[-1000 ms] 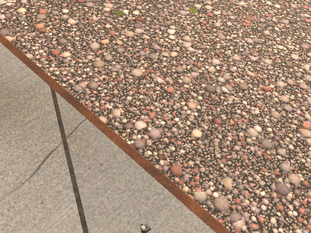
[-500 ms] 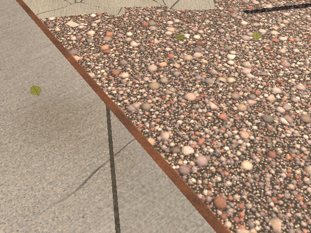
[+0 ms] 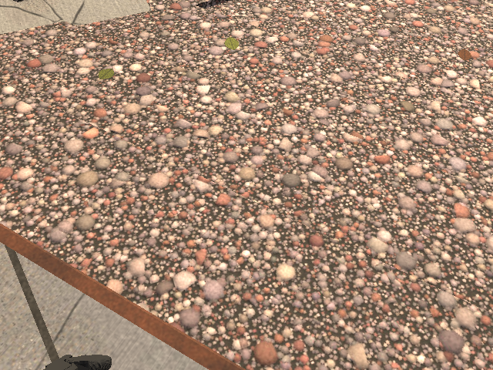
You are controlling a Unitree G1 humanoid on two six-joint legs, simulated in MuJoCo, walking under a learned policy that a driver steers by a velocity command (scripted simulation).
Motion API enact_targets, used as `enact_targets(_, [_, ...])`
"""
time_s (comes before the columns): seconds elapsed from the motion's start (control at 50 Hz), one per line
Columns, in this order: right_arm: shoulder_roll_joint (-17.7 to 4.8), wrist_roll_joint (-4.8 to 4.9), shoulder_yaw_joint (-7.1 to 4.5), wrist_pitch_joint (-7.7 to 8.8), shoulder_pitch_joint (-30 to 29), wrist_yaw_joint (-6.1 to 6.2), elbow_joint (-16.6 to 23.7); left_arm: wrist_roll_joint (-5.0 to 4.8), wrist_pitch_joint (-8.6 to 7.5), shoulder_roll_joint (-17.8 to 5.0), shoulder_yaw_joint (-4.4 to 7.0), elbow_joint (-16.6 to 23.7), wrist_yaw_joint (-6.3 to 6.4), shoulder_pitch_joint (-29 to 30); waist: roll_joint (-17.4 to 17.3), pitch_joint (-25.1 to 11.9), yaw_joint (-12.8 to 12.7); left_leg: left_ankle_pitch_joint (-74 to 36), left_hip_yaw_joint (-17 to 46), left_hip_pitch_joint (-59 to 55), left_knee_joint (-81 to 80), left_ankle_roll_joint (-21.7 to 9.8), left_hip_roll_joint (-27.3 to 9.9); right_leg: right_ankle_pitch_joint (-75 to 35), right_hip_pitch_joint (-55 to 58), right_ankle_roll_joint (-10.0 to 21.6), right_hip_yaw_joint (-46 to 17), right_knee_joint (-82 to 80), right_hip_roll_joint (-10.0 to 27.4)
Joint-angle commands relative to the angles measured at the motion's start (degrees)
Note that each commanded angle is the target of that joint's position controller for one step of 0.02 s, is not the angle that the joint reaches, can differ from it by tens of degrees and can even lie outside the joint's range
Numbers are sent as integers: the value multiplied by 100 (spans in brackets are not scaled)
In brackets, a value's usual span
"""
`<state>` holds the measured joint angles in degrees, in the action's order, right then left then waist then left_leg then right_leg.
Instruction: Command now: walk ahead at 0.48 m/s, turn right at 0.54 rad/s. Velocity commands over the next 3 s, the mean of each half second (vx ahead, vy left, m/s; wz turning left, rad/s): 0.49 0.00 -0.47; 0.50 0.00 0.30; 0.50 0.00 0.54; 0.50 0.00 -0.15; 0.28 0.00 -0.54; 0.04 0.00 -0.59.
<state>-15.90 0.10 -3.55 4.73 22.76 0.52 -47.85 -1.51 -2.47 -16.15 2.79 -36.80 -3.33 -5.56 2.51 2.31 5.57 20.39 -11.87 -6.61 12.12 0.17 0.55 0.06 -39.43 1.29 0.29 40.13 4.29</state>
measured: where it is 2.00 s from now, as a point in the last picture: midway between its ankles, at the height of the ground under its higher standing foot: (208, 179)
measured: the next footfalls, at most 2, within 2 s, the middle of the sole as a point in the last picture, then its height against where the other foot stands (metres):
right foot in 0.10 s outside the picture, level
left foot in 0.60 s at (211, 333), level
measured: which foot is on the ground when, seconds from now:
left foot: down 0.00-0.10, up 0.12-0.58, down 0.60-1.00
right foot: up 0.00-0.08, down 0.10-0.66, up 0.68-1.00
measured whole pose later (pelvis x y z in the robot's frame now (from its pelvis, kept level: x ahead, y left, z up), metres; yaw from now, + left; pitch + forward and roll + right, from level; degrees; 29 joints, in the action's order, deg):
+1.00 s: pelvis +0.60 -0.05 +0.00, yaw -1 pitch +0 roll +0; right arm -15.1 1.3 -4.1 2.8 24.9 1.8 -44.2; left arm 1.0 -8.0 -16.2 1.7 -37.3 -1.7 0.1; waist 2.2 2.2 7.1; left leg 3.0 10.1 6.4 25.7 -9.7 6.6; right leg -11.9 -28.0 -1.4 -7.8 25.8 -0.1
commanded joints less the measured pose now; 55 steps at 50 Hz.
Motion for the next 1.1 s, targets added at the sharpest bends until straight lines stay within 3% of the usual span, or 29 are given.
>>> enact_targets(0.02, [-1136, 65, -264, -8, -124, 56, 264, -19, -104, -296, 56, 692, -129, 675, -645, 361, -216, -4365, 211, 270, 89, -679, -1595, 213, 306, 290, 397, -434, -283])
enact_targets(0.06, [-1336, 70, -320, -108, -178, 111, 297, -23, -61, -613, 216, 624, -122, 86, -915, -215, -668, -6457, 64, 11, 1221, -591, -1614, 793, 1194, 585, 661, -344, -709])
enact_targets(0.08, [-1370, 85, -327, -150, -218, 136, 332, -45, -30, -894, 369, 472, -77, -677, -897, -676, -1110, -6652, 0, 295, 2249, -498, -1551, 758, 2273, 788, 655, -495, -900])
enact_targets(0.1, [-1324, 85, -290, -135, -259, 168, 430, -46, 34, -1198, 547, 268, 32, -1638, -645, -1131, -1636, -5728, -36, 1351, 3734, -310, -1351, 597, 3926, 1023, 198, -766, -797])
enact_targets(0.12, [-435, -178, -33, -43, 442, 78, 702, -44, 59, -1781, 626, 246, 138, -1679, 1023, -1727, -951, 203, 163, 3836, 5937, 11, -461, 774, 6189, 1824, -2482, -690, 746])
enact_targets(0.14, [-650, -31, 25, 197, 220, -19, 896, -30, -32, -1614, 541, 460, 127, -1801, 871, -2922, -1103, 1541, 1575, 4770, 7143, 66, 222, 2023, 6849, 2612, -5138, -1844, 1568])
enact_targets(0.16, [-1095, 217, -110, 317, -611, -77, 1099, 45, -90, -1222, 438, 381, 103, -1707, 296, -2191, -1363, 909, 1929, 5288, 7123, -37, -121, 1889, 6365, 2149, -4399, -2220, 1349])
enact_targets(0.18, [-1000, 251, -54, 376, -868, -64, 1238, 31, -129, -1130, 409, 336, 107, -1398, -42, -1359, -1127, 397, 1836, 5292, 6636, -94, -345, 1436, 5415, 1937, -3627, -2294, 1131])
enact_targets(0.2, [-937, 117, -47, 377, -862, -12, 1178, 33, -151, -994, 359, 388, 113, -994, -426, -863, -807, 113, 1789, 4995, 6161, -48, -557, 690, 4449, 1773, -3037, -2307, 884])
enact_targets(0.24, [-1017, -19, -106, 235, -607, 3, 1087, 153, -170, -821, 295, 499, 154, -551, -193, -596, -409, -145, 1828, 4233, 5660, 49, -771, -109, 3298, 1722, -2426, -2545, 564])
enact_targets(0.32, [-710, -126, -11, 52, -823, 33, 1139, 78, -224, -899, 306, 234, 246, -667, -136, -282, -401, -795, 1553, 4061, 4490, 371, -795, -676, 2380, 1683, -1665, -2806, 321])
enact_targets(0.4, [-432, -103, 121, 143, -1724, -65, 1291, 48, -176, -902, 282, -41, 315, -1005, 46, -214, -849, -2720, 1355, 3549, 2695, 341, -522, -205, 2203, 1247, -1063, -2673, -77])
enact_targets(0.46, [-620, 28, 68, 230, -1962, -183, 1307, 48, -189, -971, 272, -156, 294, -1202, 140, -227, -997, -3049, 1394, 3515, 2405, 173, -464, 155, 2592, 1232, -1275, -2410, 223])
enact_targets(0.54, [-730, 62, 36, 291, -2404, -357, 1505, 88, -114, -997, 283, -386, 338, -1635, 175, 22, -1197, -2326, 1532, 4668, 1930, -224, -530, -139, 4072, 1165, -1658, -1761, 737])
enact_targets(0.58, [-766, 99, 10, 272, -2148, -383, 1490, 99, -66, -1046, 299, -421, 344, -1573, 275, -31, -1032, -1573, 1421, 4338, 1929, -414, -409, -1079, 4213, 1059, -1611, -1491, 842])
enact_targets(0.62, [-1004, 67, -144, 279, -956, -343, 1169, 79, -32, -1030, 270, -348, 335, -1244, 10, -755, -343, -1798, 1086, 2484, 1652, -729, -30, -2724, 3862, 810, -1014, -120, 384])
enact_targets(0.64, [-1336, -28, -268, 315, -593, -350, 1037, 1, -37, -887, 219, -244, 307, -1565, -820, -1420, -353, -1725, 2196, 761, 1379, -1144, -599, -2160, 2549, 381, -566, 1031, -57])
enact_targets(0.66, [-1282, -30, -318, 281, 78, -343, 954, 68, -120, -814, 145, -160, 332, -1346, -1591, -1854, 142, -1108, 3882, -399, 933, -1643, -1288, -158, 1364, 21, -232, 2772, -613])
enact_targets(0.68, [-1045, 41, -181, 262, 123, -375, 878, 126, -225, -741, 99, 69, 308, -989, -1676, -1607, 86, -1044, 4655, -550, 527, -1596, -1594, 2511, 629, 106, -639, 3078, -695])
enact_targets(0.7, [-945, 43, -157, 180, -100, -379, 950, 67, -292, -754, 83, 171, 269, -673, -1104, -1159, -2, -834, 4603, -221, 446, -1513, -1537, 2639, 464, 166, -779, 3053, -525])
enact_targets(0.74, [-850, 25, -161, 89, -474, -318, 1050, 153, -415, -750, 96, 274, 225, -123, -382, -330, -126, -1821, 3949, 497, 339, -1472, -1202, 2248, 192, 129, -628, 2165, -228])
enact_targets(0.78, [-834, -9, -155, 75, -517, -220, 1092, 252, -462, -666, 107, 227, 223, -129, -593, -281, -264, -2350, 3712, 782, 163, -1525, -907, 1720, 457, -26, -546, 1540, -218])
enact_targets(0.84, [-927, 107, -221, 37, -302, -14, 935, 242, -476, -493, 43, 185, 282, -109, -850, -104, -398, -3077, 3593, 1188, 12, -1831, -961, 1286, 494, -323, -645, 735, -201])
enact_targets(0.88, [-904, 106, -244, -45, -293, 99, 896, 264, -556, -411, -14, 182, 266, 298, -745, -22, -273, -3103, 3160, 1616, 40, -1676, -649, 279, 811, -404, -493, -283, -363])
enact_targets(0.94, [-836, 97, -262, -117, -96, 153, 756, 287, -645, -275, -26, 258, 153, 717, -752, -68, -64, -1671, 3008, 2595, 210, -1190, -277, -1626, 2098, -316, -350, -1334, -744])
enact_targets(1.0, [-679, 158, -296, -124, -25, 208, 716, 220, -645, -446, 47, 345, 164, 733, -784, -17, -172, -819, 3485, 2520, 830, -1047, -303, -1651, 2348, -217, -776, -1630, -556])
enact_targets(1.06, [-367, 152, -272, -162, -93, 199, 775, 229, -696, -476, 135, 117, 233, 6, -513, -273, -558, -544, 3414, 2506, 2269, -778, -105, -1507, 3156, -24, -797, -1960, -173])
enact_targets(1.08, [31, 136, -152, -154, -9, 108, 827, 311, -711, -574, 177, -66, 236, -806, 264, -851, -847, 1079, 2947, 3560, 4023, -546, 324, -2382, 4661, 250, -1245, -1394, 561])
enact_targets(1.1, [3, 179, -103, -196, 860, 64, 690, 313, -608, -624, 208, -98, 235, -1513, 848, -1769, -801, 2114, 2697, 4418, 5535, -308, 379, -3021, 6017, 712, -2299, -753, 1690])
